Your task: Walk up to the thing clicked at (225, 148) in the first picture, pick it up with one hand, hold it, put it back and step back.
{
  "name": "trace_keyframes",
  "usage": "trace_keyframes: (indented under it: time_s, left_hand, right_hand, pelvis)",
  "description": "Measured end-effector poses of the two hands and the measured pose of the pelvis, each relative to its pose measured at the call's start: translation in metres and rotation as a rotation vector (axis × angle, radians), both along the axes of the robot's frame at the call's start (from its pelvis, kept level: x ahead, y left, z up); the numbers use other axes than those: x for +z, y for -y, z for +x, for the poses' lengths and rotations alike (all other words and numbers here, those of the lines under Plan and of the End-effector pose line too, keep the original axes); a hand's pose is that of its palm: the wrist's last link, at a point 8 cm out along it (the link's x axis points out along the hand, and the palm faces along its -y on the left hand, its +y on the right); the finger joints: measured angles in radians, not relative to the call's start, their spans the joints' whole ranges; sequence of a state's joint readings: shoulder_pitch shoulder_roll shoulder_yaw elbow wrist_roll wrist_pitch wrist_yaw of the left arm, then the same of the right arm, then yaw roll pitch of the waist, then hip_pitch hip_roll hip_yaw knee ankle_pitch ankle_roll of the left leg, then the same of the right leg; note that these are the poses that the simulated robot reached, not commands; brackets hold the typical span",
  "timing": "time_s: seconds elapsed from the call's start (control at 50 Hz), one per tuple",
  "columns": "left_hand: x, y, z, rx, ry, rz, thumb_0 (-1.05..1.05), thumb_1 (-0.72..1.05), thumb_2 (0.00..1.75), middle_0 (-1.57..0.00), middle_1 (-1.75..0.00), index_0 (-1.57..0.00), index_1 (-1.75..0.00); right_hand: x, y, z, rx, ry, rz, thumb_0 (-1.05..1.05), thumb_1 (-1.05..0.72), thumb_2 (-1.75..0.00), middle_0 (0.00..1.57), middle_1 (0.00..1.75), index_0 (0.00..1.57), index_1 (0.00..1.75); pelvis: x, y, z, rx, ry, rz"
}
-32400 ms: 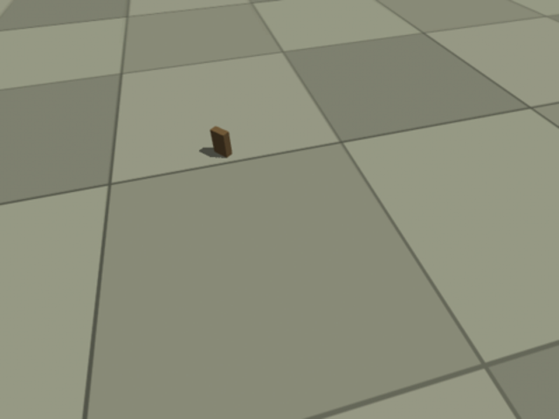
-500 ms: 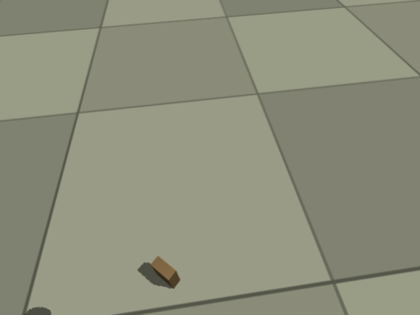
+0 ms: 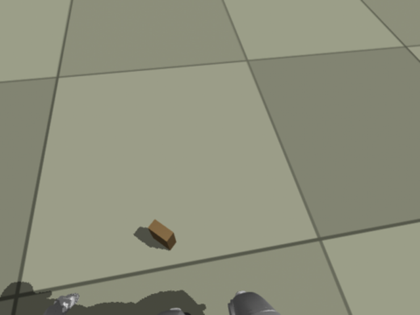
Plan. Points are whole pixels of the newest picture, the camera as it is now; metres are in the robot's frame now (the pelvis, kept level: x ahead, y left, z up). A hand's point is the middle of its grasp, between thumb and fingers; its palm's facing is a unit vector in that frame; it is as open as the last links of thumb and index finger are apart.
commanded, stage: step back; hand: left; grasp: from the side
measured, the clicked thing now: (162, 235) +0.46 +0.19 -0.69
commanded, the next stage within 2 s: none
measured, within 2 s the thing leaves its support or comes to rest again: neither
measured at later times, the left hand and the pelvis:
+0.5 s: hand out of the picture +0.02 +0.25 -0.13, palm faces +0.00 -0.91 -0.41, open 7.4 cm; pelvis -0.11 -0.01 +0.00, yaw +1 degrees
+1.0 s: hand out of the picture -0.20 +0.25 -0.16, palm faces -0.04 -0.91 -0.42, open 7.4 cm; pelvis -0.27 -0.03 -0.02, yaw -2 degrees
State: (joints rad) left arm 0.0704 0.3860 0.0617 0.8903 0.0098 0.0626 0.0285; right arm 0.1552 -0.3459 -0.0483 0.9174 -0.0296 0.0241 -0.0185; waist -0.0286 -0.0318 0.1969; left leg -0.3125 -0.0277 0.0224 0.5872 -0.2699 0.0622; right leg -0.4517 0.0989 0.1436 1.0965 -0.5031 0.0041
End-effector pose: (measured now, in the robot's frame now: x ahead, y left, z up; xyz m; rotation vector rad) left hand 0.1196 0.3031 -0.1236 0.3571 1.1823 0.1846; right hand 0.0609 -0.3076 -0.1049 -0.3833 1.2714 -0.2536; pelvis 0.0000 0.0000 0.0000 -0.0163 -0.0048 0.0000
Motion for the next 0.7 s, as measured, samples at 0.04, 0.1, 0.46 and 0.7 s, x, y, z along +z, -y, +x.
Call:
trace_keyframes:
  time_s: [0.04,0.1,0.46,0.7]
  left_hand:
    - [0.000,0.001,-0.011,-0.009,-0.018,0.009,0.01,0.91,0.90,-0.21,-0.30,-0.21,-0.29]
    - [0.001,0.003,-0.026,-0.017,-0.027,0.025,0.01,0.90,0.90,-0.21,-0.30,-0.21,-0.29]
    - [0.035,0.021,-0.103,-0.001,0.092,0.053,0.01,0.90,0.90,-0.21,-0.30,-0.21,-0.30]
    - [0.008,-0.006,-0.179,0.055,0.070,-0.015,0.01,0.90,0.90,-0.21,-0.30,-0.21,-0.29]
  right_hand:
    - [-0.003,0.000,-0.001,-0.003,0.036,0.009,0.01,-0.90,-0.90,0.21,0.30,0.21,0.30]
    - [-0.010,0.003,-0.004,0.000,0.080,0.026,0.01,-0.90,-0.90,0.21,0.30,0.21,0.30]
    - [-0.012,0.030,-0.073,0.040,0.062,0.023,0.01,-0.90,-0.90,0.20,0.30,0.20,0.30]
    - [0.010,-0.005,-0.139,0.101,0.074,-0.004,0.01,-0.90,-0.90,0.21,0.30,0.21,0.30]
  pelvis:
    - [-0.002,0.001,-0.007,-0.015,0.004,0.005]
    - [-0.006,0.006,-0.019,-0.033,0.012,0.017]
    - [0.001,0.018,-0.098,-0.008,0.002,0.036]
    - [-0.001,0.000,-0.166,0.032,0.036,-0.011]
